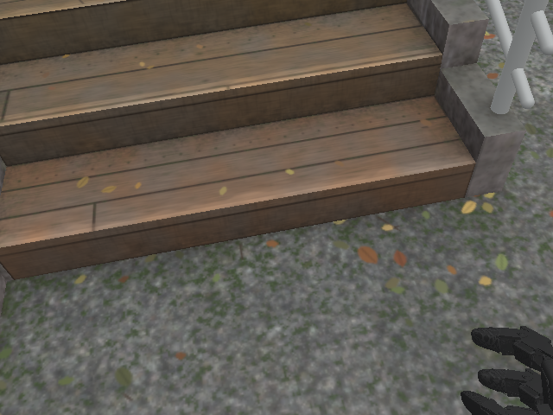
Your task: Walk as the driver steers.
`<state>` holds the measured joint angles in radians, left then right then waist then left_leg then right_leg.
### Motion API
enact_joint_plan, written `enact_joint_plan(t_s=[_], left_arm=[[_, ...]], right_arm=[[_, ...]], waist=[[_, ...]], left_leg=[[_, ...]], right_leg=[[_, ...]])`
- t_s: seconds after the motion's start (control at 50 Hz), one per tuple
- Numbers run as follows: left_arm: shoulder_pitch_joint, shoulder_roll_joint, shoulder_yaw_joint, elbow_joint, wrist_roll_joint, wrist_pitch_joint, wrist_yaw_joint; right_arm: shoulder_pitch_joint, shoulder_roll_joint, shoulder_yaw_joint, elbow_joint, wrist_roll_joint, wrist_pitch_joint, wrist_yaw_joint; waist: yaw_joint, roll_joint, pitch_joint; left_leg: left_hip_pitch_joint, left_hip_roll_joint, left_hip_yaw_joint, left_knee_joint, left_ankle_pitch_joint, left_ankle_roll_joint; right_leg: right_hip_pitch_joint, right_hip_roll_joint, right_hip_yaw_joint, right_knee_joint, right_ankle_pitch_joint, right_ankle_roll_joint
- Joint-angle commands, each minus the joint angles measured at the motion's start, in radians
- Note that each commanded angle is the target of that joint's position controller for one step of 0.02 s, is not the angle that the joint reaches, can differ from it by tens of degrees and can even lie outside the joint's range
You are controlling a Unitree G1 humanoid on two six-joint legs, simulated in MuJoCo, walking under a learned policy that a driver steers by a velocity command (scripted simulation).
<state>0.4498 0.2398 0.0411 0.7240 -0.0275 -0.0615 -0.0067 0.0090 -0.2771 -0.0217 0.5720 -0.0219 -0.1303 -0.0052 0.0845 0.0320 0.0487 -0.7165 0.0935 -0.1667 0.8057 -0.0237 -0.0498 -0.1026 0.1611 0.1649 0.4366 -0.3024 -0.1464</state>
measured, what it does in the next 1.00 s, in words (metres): walks ahead: left foot, then right foot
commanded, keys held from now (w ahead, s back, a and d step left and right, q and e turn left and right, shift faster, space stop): w+e+shift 0.02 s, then e+shift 0.24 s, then q+shift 0.74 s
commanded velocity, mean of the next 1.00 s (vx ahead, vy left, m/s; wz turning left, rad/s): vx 0.26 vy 0.00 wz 0.03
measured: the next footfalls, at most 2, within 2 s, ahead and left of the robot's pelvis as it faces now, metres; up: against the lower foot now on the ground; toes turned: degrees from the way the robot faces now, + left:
left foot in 0.14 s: +0.39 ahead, +0.16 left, +0.00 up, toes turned -16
right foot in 0.52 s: +0.36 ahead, -0.08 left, +0.00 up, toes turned -14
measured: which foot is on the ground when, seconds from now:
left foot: up 0.00-0.12, down 0.14-0.52, up 0.54-0.92, down 0.94-1.00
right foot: down 0.00-0.16, up 0.18-0.50, down 0.52-0.94, up 0.96-1.00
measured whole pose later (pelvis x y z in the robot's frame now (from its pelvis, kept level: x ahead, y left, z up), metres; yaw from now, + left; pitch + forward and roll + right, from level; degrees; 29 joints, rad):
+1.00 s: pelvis +0.33 +0.09 -0.01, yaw +7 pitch +2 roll -2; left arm 0.08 0.32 0.09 0.72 0.01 0.01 0.01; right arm 0.19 -0.33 -0.08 0.62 0.00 0.06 0.01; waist -0.01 -0.01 0.06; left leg -0.37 0.03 0.04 0.65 -0.32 0.04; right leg -0.37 -0.14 -0.15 0.85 -0.48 0.07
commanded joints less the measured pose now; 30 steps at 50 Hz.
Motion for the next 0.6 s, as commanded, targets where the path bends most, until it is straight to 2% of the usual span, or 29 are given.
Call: enact_joint_plan(t_s=[0.02, 0.06, 0.08, 0.1, 0.12, 0.14, 0.16, 0.18, 0.2, 0.22, 0.24, 0.26, 0.28, 0.3, 0.32, 0.36, 0.38, 0.4, 0.44, 0.48, 0.5, 0.52, 0.54, 0.56, 0.58, 0.6], left_arm=[[-0.066, 0.189, 0.059, -0.066, -0.016, -0.008, 0.015], [-0.059, 0.174, 0.061, -0.039, -0.021, 0.004, 0.031], [-0.061, 0.178, 0.067, -0.033, -0.021, 0.015, 0.042], [-0.06, 0.182, 0.072, -0.028, -0.02, 0.025, 0.045], [-0.082, 0.185, 0.076, -0.038, -0.016, 0.034, 0.046], [-0.116, 0.156, 0.064, -0.056, -0.007, 0.034, 0.043], [-0.082, 0.043, 0.028, -0.092, 0.033, 0.04, 0.038], [0.142, 0.048, 0.014, -0.123, -0.02, 0.039, 0.02], [0.119, 0.168, 0.034, -0.089, -0.027, 0.053, 0.02], [-0.066, 0.213, 0.048, -0.118, -0.02, 0.066, 0.018], [-0.141, 0.232, 0.053, -0.132, -0.01, 0.079, 0.026], [-0.17, 0.235, 0.062, -0.141, 0.001, 0.085, 0.032], [-0.172, 0.187, 0.049, -0.147, 0.0, 0.089, 0.03], [-0.177, 0.129, 0.03, -0.156, 0.004, 0.087, 0.028], [-0.182, 0.087, 0.015, -0.16, 0.006, 0.081, 0.028], [-0.199, 0.059, -0.004, -0.152, 0.026, 0.071, 0.028], [-0.201, 0.049, -0.012, -0.138, 0.035, 0.068, 0.026], [-0.217, 0.054, -0.014, -0.129, 0.04, 0.065, 0.024], [-0.263, 0.085, -0.009, -0.129, 0.039, 0.064, 0.018], [-0.284, 0.114, -0.001, -0.133, 0.039, 0.059, 0.017], [-0.289, 0.151, 0.011, -0.135, 0.042, 0.061, 0.024], [-0.279, 0.204, 0.024, -0.146, 0.054, 0.067, 0.035], [-0.271, 0.271, 0.039, -0.166, 0.072, 0.083, 0.05], [-0.234, 0.275, 0.051, -0.143, 0.07, 0.1, 0.049], [-0.258, 0.231, 0.039, -0.149, 0.066, 0.096, 0.045], [-0.326, 0.18, 0.024, -0.157, 0.056, 0.084, 0.041]], right_arm=[[-0.119, -0.047, -0.019, -0.096, 0.024, -0.013, 0.015], [-0.145, -0.098, -0.042, -0.105, 0.037, -0.022, 0.022], [-0.143, -0.117, -0.051, -0.105, 0.039, -0.028, 0.024], [-0.12, -0.134, -0.058, -0.098, 0.029, -0.036, 0.02], [-0.027, -0.167, -0.077, -0.075, 0.026, -0.042, 0.013], [0.163, -0.183, -0.084, -0.036, 0.017, -0.041, 0.008], [0.345, -0.231, -0.082, -0.007, 0.009, -0.027, 0.0], [0.361, -0.27, -0.084, 0.021, -0.012, -0.012, 0.02], [0.267, -0.183, -0.073, -0.03, -0.019, 0.01, 0.01], [0.226, -0.109, -0.054, -0.046, -0.03, 0.029, -0.008], [0.17, -0.097, -0.044, -0.032, -0.023, 0.046, -0.011], [0.145, -0.096, -0.043, -0.01, -0.014, 0.05, -0.013], [0.154, -0.106, -0.042, 0.022, -0.017, 0.045, -0.01], [0.169, -0.114, -0.046, 0.059, -0.013, 0.04, -0.009], [0.167, -0.117, -0.045, 0.084, -0.009, 0.035, -0.004], [0.141, -0.127, -0.044, 0.112, 0.006, 0.027, 0.005], [0.108, -0.126, -0.039, 0.12, 0.018, 0.027, 0.011], [0.1, -0.138, -0.039, 0.132, 0.031, 0.029, 0.018], [0.116, -0.173, -0.042, 0.155, 0.041, 0.035, 0.024], [0.124, -0.215, -0.048, 0.165, 0.057, 0.047, 0.024], [0.133, -0.201, -0.043, 0.161, 0.064, 0.049, 0.025], [0.155, -0.166, -0.031, 0.159, 0.056, 0.051, 0.027], [0.211, -0.106, -0.012, 0.147, 0.036, 0.054, 0.034], [0.247, -0.109, -0.013, 0.138, 0.049, 0.069, 0.027], [0.246, -0.172, -0.039, 0.145, 0.059, 0.09, 0.016], [0.273, -0.191, -0.056, 0.159, 0.064, 0.113, 0.002]], waist=[[0.004, -0.083, 0.02], [0.003, -0.123, 0.026], [-0.004, -0.138, 0.026], [-0.012, -0.155, 0.007], [-0.068, -0.168, -0.055], [-0.167, -0.178, -0.203], [-0.188, -0.017, -0.402], [-0.074, 0.499, -0.622], [-0.095, 0.322, -0.566], [-0.141, 0.181, -0.387], [-0.123, 0.035, -0.25], [-0.099, 0.015, -0.168], [-0.085, 0.046, -0.122], [-0.08, 0.073, -0.106], [-0.07, 0.076, -0.107], [-0.055, 0.041, -0.159], [-0.043, 0.027, -0.186], [-0.043, 0.038, -0.185], [-0.047, 0.055, -0.162], [-0.034, 0.058, -0.136], [-0.033, 0.06, -0.13], [-0.038, 0.034, -0.158], [-0.067, -0.124, -0.217], [-0.047, -0.239, -0.247], [-0.04, -0.185, -0.192], [-0.082, -0.158, -0.145]], left_leg=[[0.34, -0.118, 0.115, -0.222, 0.174, -0.025], [0.336, -0.129, 0.064, -0.339, 0.198, -0.018], [0.321, -0.135, 0.054, -0.377, 0.174, -0.01], [0.343, -0.148, 0.064, -0.389, 0.118, 0.002], [0.44, -0.155, 0.074, -0.393, 0.098, 0.026], [0.667, -0.095, 0.066, -0.368, 0.201, 0.063], [1.008, 0.151, -0.131, -0.204, 0.456, 0.111], [1.291, 0.443, -0.666, -0.323, 0.284, 0.334], [1.189, 0.396, -0.652, -0.381, 0.006, 0.31], [1.016, 0.317, -0.407, -0.405, 0.021, 0.27], [0.837, 0.261, -0.243, -0.418, 0.14, 0.24], [0.716, 0.217, -0.14, -0.426, 0.24, 0.234], [0.613, 0.17, -0.075, -0.455, 0.311, 0.233], [0.551, 0.149, -0.027, -0.489, 0.374, 0.246], [0.53, 0.147, -0.007, -0.506, 0.461, 0.267], [0.527, 0.169, 0.01, -0.514, 0.572, 0.304], [0.503, 0.153, 0.04, -0.517, 0.586, 0.3], [0.482, 0.131, 0.057, -0.523, 0.575, 0.294], [0.483, 0.119, 0.047, -0.516, 0.498, 0.282], [0.456, 0.107, 0.006, -0.484, 0.356, 0.25], [0.43, 0.082, -0.02, -0.456, 0.232, 0.209], [0.377, 0.038, -0.024, -0.399, 0.025, 0.151], [0.254, -0.059, 0.052, -0.229, -0.352, 0.085], [0.161, -0.115, 0.15, 0.013, -0.618, 0.042], [0.118, -0.086, 0.118, 0.23, -0.622, 0.015], [0.094, -0.061, 0.104, 0.327, -0.567, 0.002]], right_leg=[[-0.321, -0.134, 0.194, -0.191, 0.079, -0.088], [-0.188, -0.139, 0.264, -0.106, 0.095, -0.048], [-0.108, -0.146, 0.29, -0.047, 0.158, -0.029], [-0.051, -0.148, 0.308, 0.021, 0.258, -0.014], [-0.019, -0.131, 0.306, 0.153, 0.421, 0.019], [-0.038, -0.099, 0.26, 0.375, 0.505, 0.075], [-0.229, -0.046, 0.166, 0.728, 0.039, 0.123], [-0.519, 0.027, 0.096, 1.036, -0.427, 0.159], [-0.58, -0.109, 0.092, 1.114, -0.3, 0.192], [-0.605, -0.136, 0.022, 1.1, -0.227, 0.201], [-0.577, -0.172, -0.03, 1.055, -0.186, 0.211], [-0.556, -0.206, -0.041, 0.991, -0.163, 0.211], [-0.501, -0.219, -0.056, 0.917, -0.166, 0.203], [-0.461, -0.208, -0.076, 0.856, -0.175, 0.201], [-0.435, -0.195, -0.084, 0.776, -0.196, 0.2], [-0.348, -0.19, -0.079, 0.578, -0.129, 0.197], [-0.257, -0.193, -0.087, 0.457, -0.041, 0.192], [-0.193, -0.176, -0.106, 0.362, 0.037, 0.192], [-0.128, -0.142, -0.123, 0.229, 0.139, 0.183], [-0.04, -0.112, -0.145, 0.068, 0.252, 0.146], [0.018, -0.135, -0.12, -0.005, 0.294, 0.116], [0.109, -0.236, -0.048, -0.016, 0.421, 0.073], [0.227, -0.441, 0.094, 0.02, 0.647, -0.019], [0.182, -0.592, 0.22, -0.072, 0.573, -0.147], [0.101, -0.582, 0.22, -0.124, 0.487, -0.175], [0.046, -0.533, 0.144, -0.141, 0.414, -0.138]])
